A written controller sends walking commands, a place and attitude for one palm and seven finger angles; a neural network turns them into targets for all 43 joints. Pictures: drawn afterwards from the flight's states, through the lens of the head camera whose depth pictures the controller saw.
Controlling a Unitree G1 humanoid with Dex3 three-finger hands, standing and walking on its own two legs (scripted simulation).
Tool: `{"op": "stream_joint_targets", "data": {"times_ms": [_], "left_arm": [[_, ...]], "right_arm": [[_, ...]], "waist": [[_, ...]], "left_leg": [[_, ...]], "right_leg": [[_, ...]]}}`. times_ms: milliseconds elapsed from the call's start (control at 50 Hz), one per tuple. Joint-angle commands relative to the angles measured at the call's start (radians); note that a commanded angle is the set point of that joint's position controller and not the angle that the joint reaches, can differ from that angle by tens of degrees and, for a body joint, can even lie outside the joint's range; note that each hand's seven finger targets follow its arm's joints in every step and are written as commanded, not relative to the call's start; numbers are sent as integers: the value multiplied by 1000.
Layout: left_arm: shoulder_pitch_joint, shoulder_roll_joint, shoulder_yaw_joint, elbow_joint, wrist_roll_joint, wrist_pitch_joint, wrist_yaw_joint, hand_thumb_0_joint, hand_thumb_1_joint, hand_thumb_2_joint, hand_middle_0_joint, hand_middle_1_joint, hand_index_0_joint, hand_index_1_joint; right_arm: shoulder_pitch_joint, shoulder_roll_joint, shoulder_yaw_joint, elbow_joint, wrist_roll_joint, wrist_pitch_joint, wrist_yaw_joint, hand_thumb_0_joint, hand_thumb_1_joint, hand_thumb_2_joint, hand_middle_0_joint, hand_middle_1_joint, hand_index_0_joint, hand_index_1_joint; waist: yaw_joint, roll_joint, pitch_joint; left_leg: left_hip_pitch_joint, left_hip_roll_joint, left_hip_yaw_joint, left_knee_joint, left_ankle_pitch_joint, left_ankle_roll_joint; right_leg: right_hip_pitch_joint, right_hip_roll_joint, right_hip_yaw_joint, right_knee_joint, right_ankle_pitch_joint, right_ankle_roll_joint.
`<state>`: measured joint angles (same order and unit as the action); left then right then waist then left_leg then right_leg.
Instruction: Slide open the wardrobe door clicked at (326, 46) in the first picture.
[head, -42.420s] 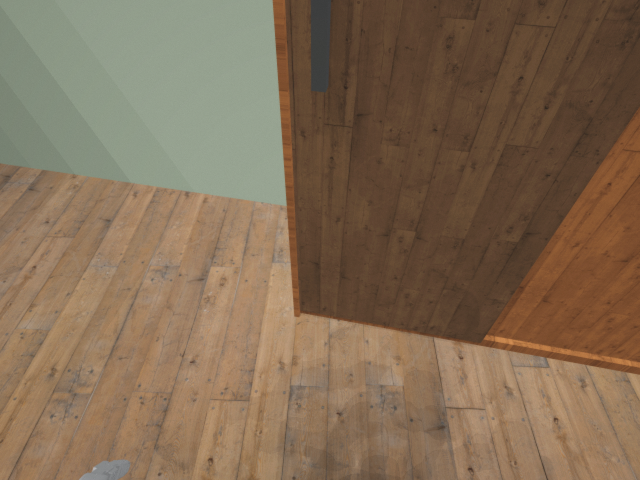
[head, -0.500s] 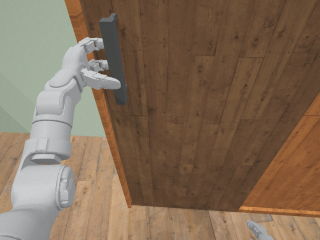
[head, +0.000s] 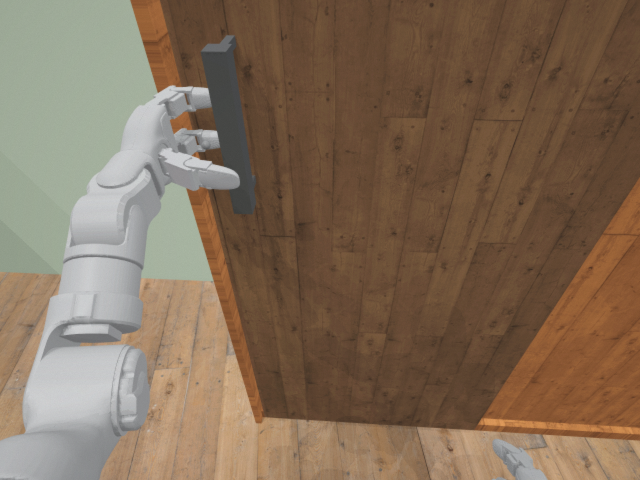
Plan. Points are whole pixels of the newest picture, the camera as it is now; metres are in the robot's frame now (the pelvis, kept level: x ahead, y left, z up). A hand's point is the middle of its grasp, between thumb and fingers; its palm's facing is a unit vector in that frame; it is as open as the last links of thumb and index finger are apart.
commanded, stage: slide the fingers in behind the handle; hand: left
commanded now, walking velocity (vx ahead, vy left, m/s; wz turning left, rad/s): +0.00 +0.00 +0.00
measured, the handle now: (237, 130) +0.47 +0.14 +0.25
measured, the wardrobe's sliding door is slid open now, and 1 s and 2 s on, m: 0.01 0.01 0.01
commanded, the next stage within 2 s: grip the handle and tug to test in 1.60 s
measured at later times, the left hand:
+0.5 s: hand (223, 145) +0.42 +0.14 +0.25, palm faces +0.00 -1.00 +0.01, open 14.0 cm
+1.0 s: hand (234, 148) +0.40 +0.12 +0.26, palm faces +0.00 -1.00 +0.00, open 14.1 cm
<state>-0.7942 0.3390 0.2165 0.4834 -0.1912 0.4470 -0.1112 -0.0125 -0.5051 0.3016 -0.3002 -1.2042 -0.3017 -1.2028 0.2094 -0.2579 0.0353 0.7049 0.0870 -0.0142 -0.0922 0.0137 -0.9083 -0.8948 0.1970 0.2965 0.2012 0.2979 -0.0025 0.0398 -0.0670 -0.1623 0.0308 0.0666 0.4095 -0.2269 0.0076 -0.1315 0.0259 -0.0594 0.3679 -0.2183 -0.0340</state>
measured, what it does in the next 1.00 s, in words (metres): stands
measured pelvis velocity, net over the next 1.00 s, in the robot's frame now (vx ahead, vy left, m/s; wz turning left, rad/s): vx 0.00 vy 0.00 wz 0.00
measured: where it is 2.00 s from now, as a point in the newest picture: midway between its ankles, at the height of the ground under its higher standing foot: outside the picture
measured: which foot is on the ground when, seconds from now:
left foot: down 0.00-1.00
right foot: down 0.00-1.00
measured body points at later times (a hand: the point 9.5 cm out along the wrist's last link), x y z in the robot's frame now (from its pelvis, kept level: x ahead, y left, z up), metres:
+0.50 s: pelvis +0.00 +0.00 +0.00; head -0.03 -0.01 +0.45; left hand +0.41 +0.19 +0.26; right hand +0.15 -0.24 -0.10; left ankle +0.00 +0.11 -0.74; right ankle -0.01 -0.10 -0.74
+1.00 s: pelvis +0.00 +0.00 +0.00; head -0.04 -0.02 +0.45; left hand +0.40 +0.18 +0.26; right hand +0.17 -0.24 -0.09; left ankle +0.00 +0.11 -0.74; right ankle -0.01 -0.10 -0.74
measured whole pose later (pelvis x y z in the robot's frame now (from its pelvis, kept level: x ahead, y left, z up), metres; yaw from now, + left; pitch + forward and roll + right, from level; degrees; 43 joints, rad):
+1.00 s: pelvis +0.00 +0.00 +0.00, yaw +0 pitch -2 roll +0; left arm -0.76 0.24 0.17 0.35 -0.19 0.51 -0.03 -0.01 -0.51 0.30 -0.29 -1.20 -0.29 -1.20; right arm 0.16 -0.24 0.04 0.71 0.08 -0.01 -0.08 0.01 -0.91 -0.89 0.20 0.30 0.20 0.30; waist 0.01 0.04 -0.07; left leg -0.14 0.03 0.07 0.40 -0.23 0.00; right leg -0.11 0.03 -0.06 0.37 -0.22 -0.04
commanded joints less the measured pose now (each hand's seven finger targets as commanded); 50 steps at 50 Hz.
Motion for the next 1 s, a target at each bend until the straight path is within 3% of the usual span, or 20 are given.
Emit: {"op": "stream_joint_targets", "data": {"times_ms": [0,20,60,120,160,220,260,300,360,420,460,500,540,560,600,660,740,860,940,980], "left_arm": [[-505,189,34,-269,-9,-79,5,0,-500,300,-300,-1200,-300,-1200],[-495,208,52,-250,-10,-75,6,0,-500,300,-300,-1200,-300,-1200],[-442,209,57,-254,-11,-66,0,0,-500,300,-300,-1200,-300,-1200],[-481,174,23,-248,-12,-48,4,0,-500,300,-300,-1200,-300,-1200],[-494,174,18,-252,-9,-43,9,0,-500,300,-300,-1200,-300,-1200],[-576,132,-15,-241,-10,-49,22,0,-500,300,-300,-1200,-300,-1200],[-562,161,6,-240,-10,-59,24,0,-500,300,-300,-1200,-300,-1200],[-584,141,-3,-244,-14,-69,26,0,-500,300,-300,-1200,-300,-1200],[-548,157,12,-164,-5,-63,32,0,-500,300,-300,-1200,-300,-1200],[-550,148,17,-184,-4,-67,41,0,-500,300,-300,-1200,-300,-1200],[-501,189,48,-156,0,-66,43,0,-500,300,-300,-1200,-300,-1200],[-517,143,21,-229,-2,-76,46,0,-500,300,-300,-1200,-300,-1200],[-495,179,55,-223,-5,-70,49,0,-500,300,-300,-1200,-300,-1200],[-460,189,58,-214,-2,-67,46,0,-500,300,-300,-1200,-300,-1200],[-499,137,18,-307,-1,-74,49,0,-500,300,-300,-1200,-300,-1200],[-473,120,6,-335,-3,-58,53,0,-500,300,-300,-1200,-300,-1200],[-486,128,20,-334,-9,-25,62,0,-500,300,-300,-1200,-300,-1200],[-473,79,-13,-349,-4,-12,77,0,-500,300,-300,-1200,-300,-1200],[-454,57,-9,-349,-13,-1,80,0,-500,300,-300,-1200,-300,-1200],[-439,85,1,-363,-8,1,79,0,-500,300,-300,-1200,-300,-1200]], "right_arm": [[-133,-122,-36,-163,-1,-52,-5,0,-900,-900,200,300,200,300],[-132,-124,-36,-158,-2,-51,-7,0,-900,-900,200,300,200,300],[-141,-129,-38,-165,-4,-49,-6,0,-900,-900,200,300,200,300],[-154,-119,-28,-159,3,-48,-8,0,-900,-900,200,300,200,300],[-157,-123,-30,-157,-1,-50,-10,0,-900,-900,200,300,200,300],[-158,-113,-25,-144,0,-58,-13,0,-900,-900,200,300,200,300],[-154,-124,-29,-143,-8,-61,-15,0,-900,-900,200,300,200,300],[-152,-115,-28,-144,-6,-65,-15,0,-900,-900,200,300,200,300],[-136,-122,-30,-129,-8,-58,-12,0,-900,-900,200,300,200,300],[-134,-116,-31,-139,-8,-61,-7,0,-900,-900,200,300,200,300],[-128,-127,-33,-139,-11,-52,-6,0,-900,-900,200,300,200,300],[-137,-113,-35,-156,-7,-55,-3,0,-900,-900,200,300,200,300],[-128,-120,-36,-151,-8,-52,-3,0,-900,-900,200,300,200,300],[-134,-127,-37,-153,-9,-47,-5,0,-900,-900,200,300,200,300],[-143,-111,-36,-166,-5,-52,-1,0,-900,-900,200,300,200,300],[-145,-115,-39,-163,-6,-50,0,0,-900,-900,200,300,200,300],[-154,-113,-35,-148,-5,-49,-2,0,-900,-900,200,300,200,300],[-172,-110,-33,-149,-9,-48,2,0,-900,-900,200,300,200,300],[-182,-102,-28,-149,-12,-45,6,0,-900,-900,200,300,200,300],[-197,-107,-26,-160,-10,-37,5,0,-900,-900,200,300,200,300]], "waist": [[6,-37,-267],[6,-67,-255],[18,-43,-254],[1,-55,-201],[1,-16,-206],[-21,-23,-192],[-8,-27,-231],[-10,-48,-263],[-6,-34,-237],[1,-48,-261],[13,-59,-255],[13,-49,-274],[15,-92,-265],[21,-71,-253],[16,-42,-279],[15,-19,-278],[10,-44,-257],[13,-15,-258],[17,-90,-261],[25,-75,-249]], "left_leg": [[135,-22,-53,-20,273,37],[129,-21,-55,-21,269,38],[137,-21,-51,-24,265,37],[112,-20,-56,-28,208,36],[133,-22,-56,-29,195,35],[125,-22,-63,-23,169,35],[143,-24,-66,-27,194,34],[140,-25,-64,-20,221,37],[126,-23,-62,-25,215,32],[117,-24,-56,-22,231,35],[112,-22,-56,-31,238,34],[118,-22,-49,-25,262,37],[101,-21,-49,-27,258,37],[114,-20,-46,-34,263,38],[132,-20,-44,-25,293,38],[156,-19,-44,-22,306,35],[132,-22,-43,-19,280,36],[161,-23,-47,-18,293,34],[141,-26,-45,-17,301,36],[138,-25,-41,-25,292,37]], "right_leg": [[34,0,51,-30,285,7],[32,2,48,-31,283,7],[38,-3,54,-34,277,9],[-3,1,49,-46,211,10],[-12,-4,60,-54,185,11],[-42,1,53,-57,154,9],[-14,-3,57,-51,173,8],[1,-2,55,-41,215,8],[1,-4,55,-43,209,8],[18,-3,55,-36,240,9],[39,-6,58,-37,245,10],[49,-3,57,-32,279,9],[56,-1,55,-32,289,12],[61,-4,59,-35,286,13],[66,1,55,-28,316,9],[60,4,53,-28,320,9],[45,6,54,-33,309,12],[41,3,53,-29,303,9],[53,5,47,-21,343,15],[58,-2,52,-27,328,17]]}}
